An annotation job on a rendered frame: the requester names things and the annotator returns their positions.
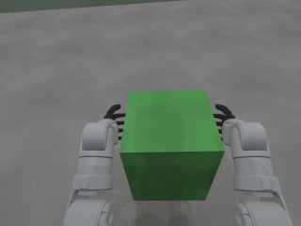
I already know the robot right forearm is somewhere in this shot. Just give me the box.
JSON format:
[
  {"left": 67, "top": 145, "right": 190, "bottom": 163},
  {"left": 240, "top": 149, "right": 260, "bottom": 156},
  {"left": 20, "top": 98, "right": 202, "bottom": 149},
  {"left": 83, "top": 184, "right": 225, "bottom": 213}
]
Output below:
[{"left": 222, "top": 119, "right": 293, "bottom": 225}]

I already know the robot right hand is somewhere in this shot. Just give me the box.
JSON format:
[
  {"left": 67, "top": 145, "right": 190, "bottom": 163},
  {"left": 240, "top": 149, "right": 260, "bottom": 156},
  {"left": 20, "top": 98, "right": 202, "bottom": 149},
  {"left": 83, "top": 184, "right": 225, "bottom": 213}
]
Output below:
[{"left": 213, "top": 105, "right": 235, "bottom": 141}]

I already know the robot left hand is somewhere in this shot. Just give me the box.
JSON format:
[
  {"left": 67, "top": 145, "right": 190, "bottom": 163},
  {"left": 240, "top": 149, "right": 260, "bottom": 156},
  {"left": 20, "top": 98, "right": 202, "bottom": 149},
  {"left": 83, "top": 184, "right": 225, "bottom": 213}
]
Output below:
[{"left": 104, "top": 104, "right": 126, "bottom": 140}]

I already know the carton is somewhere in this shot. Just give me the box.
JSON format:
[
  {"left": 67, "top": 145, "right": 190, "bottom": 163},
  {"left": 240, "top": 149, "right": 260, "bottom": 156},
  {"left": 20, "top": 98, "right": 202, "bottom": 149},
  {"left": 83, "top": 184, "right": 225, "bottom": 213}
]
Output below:
[{"left": 119, "top": 89, "right": 225, "bottom": 201}]

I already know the robot left forearm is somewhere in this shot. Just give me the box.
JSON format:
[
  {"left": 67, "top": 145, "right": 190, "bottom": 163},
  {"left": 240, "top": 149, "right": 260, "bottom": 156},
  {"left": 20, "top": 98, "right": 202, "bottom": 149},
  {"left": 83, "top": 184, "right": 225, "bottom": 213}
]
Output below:
[{"left": 62, "top": 119, "right": 119, "bottom": 226}]

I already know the right robot upper arm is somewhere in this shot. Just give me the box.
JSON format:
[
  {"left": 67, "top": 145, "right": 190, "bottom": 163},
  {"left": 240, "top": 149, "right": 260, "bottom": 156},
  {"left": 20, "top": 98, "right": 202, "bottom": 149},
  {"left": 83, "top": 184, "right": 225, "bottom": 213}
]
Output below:
[{"left": 230, "top": 201, "right": 293, "bottom": 226}]

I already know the left robot upper arm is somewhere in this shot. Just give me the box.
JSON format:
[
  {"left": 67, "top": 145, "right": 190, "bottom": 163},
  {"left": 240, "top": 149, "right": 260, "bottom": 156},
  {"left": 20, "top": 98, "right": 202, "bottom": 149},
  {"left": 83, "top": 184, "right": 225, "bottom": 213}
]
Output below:
[{"left": 63, "top": 199, "right": 117, "bottom": 226}]

